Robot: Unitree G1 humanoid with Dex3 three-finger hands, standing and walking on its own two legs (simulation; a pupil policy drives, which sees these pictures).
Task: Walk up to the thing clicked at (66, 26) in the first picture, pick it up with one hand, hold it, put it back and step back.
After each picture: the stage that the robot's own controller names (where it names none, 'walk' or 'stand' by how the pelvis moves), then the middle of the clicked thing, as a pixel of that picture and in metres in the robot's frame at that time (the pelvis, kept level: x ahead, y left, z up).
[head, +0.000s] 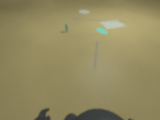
stand; (66, 27) +2.20 +0.64 -0.65
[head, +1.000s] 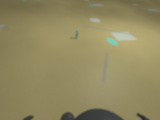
walk; (77, 34) +2.10 +0.29 -0.63
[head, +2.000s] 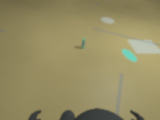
walk; (83, 43) +1.44 +0.06 -0.64
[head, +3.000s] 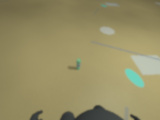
walk; (78, 64) +0.92 +0.12 -0.65
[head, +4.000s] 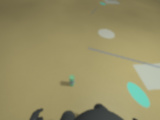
walk; (71, 80) +0.57 +0.17 -0.65
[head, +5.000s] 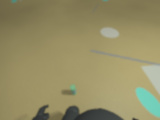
stand; (73, 90) +0.41 +0.19 -0.63
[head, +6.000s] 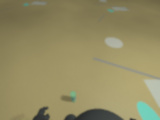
stand; (73, 97) +0.38 +0.16 -0.65
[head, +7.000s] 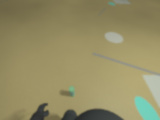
stand; (72, 91) +0.40 +0.17 -0.65
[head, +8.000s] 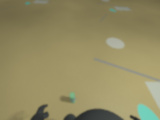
stand; (72, 98) +0.36 +0.16 -0.65
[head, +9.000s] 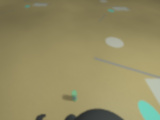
stand; (74, 96) +0.40 +0.16 -0.66
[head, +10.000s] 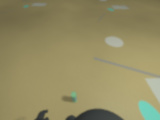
stand; (74, 97) +0.38 +0.16 -0.66
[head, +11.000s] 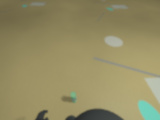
stand; (73, 97) +0.37 +0.17 -0.66
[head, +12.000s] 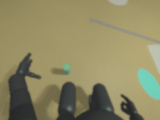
go down; (67, 69) +0.43 +0.17 -0.41
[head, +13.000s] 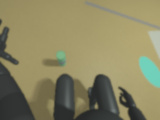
go down; (61, 59) +0.46 +0.19 -0.28
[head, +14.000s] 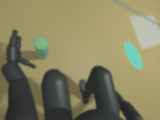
close in; (42, 50) +0.45 +0.23 -0.18
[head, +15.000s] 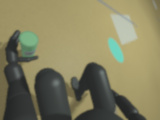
close; (28, 48) +0.45 +0.24 -0.16
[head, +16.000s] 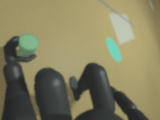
lift; (27, 49) +0.43 +0.25 -0.16
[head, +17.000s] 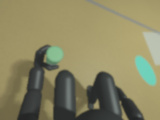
lift; (52, 59) +0.36 +0.24 -0.05
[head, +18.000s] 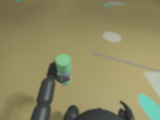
hold; (64, 72) +0.31 +0.16 +0.09
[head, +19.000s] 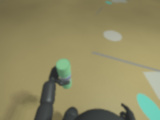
hold; (65, 76) +0.30 +0.16 +0.05
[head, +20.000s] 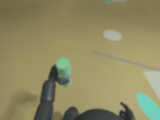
crouch; (65, 74) +0.31 +0.16 +0.05
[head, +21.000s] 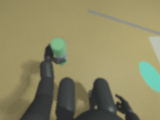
crouch; (60, 54) +0.43 +0.17 -0.04
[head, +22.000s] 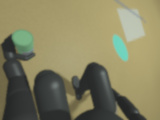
lower; (25, 48) +0.44 +0.25 -0.17
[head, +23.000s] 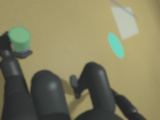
lower; (22, 46) +0.45 +0.26 -0.17
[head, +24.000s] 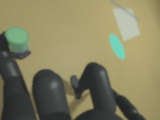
lower; (20, 46) +0.44 +0.27 -0.16
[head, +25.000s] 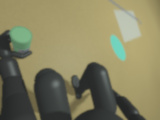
lower; (21, 46) +0.44 +0.28 -0.16
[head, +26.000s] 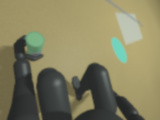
loosen; (34, 49) +0.43 +0.23 -0.16
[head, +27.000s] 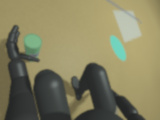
withdraw; (32, 50) +0.44 +0.23 -0.17
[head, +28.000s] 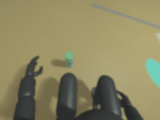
walk; (69, 60) +0.46 +0.17 -0.29
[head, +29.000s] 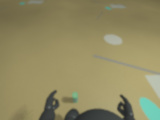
stand; (75, 97) +0.37 +0.12 -0.59
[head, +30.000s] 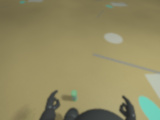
stand; (74, 96) +0.38 +0.14 -0.60
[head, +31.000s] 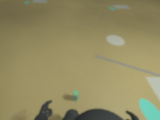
stand; (76, 95) +0.38 +0.12 -0.62
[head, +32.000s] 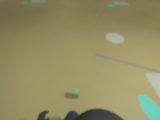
walk; (76, 94) +0.40 +0.13 -0.65
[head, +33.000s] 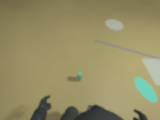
walk; (79, 76) +0.55 +0.08 -0.64
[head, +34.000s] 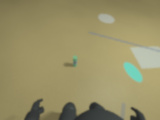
walk; (75, 61) +0.79 +0.16 -0.64
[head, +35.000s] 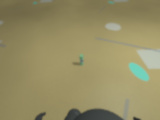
stand; (81, 60) +1.02 +0.18 -0.64
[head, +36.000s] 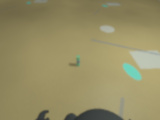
stand; (78, 61) +1.04 +0.17 -0.66
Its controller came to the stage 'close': yes
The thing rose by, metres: 0.69
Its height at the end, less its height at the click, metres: +0.00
